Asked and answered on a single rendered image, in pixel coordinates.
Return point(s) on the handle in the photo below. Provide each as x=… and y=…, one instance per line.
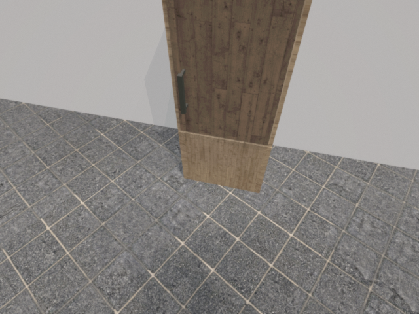
x=181, y=88

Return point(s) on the cupboard door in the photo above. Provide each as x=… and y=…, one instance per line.
x=235, y=54

